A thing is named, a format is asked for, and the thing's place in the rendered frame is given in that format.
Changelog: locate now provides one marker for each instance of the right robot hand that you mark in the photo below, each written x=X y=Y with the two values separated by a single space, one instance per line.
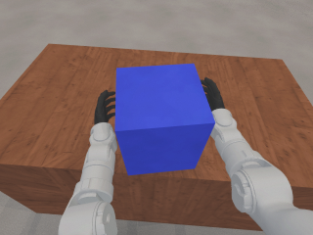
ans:
x=213 y=96

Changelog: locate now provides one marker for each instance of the robot right upper arm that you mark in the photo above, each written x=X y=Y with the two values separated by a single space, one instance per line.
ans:
x=265 y=195

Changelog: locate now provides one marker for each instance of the carton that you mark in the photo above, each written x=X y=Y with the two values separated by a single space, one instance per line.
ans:
x=162 y=118

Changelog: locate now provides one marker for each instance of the pedestal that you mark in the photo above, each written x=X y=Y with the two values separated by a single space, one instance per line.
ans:
x=47 y=115

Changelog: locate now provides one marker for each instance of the left robot forearm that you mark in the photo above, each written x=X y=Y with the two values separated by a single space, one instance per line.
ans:
x=96 y=178

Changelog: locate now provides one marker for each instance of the left robot hand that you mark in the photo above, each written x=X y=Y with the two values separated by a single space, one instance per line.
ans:
x=101 y=111

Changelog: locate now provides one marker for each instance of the robot left upper arm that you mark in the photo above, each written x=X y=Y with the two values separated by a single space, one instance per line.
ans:
x=95 y=218

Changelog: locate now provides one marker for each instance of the right robot forearm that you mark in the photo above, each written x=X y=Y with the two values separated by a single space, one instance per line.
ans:
x=232 y=147

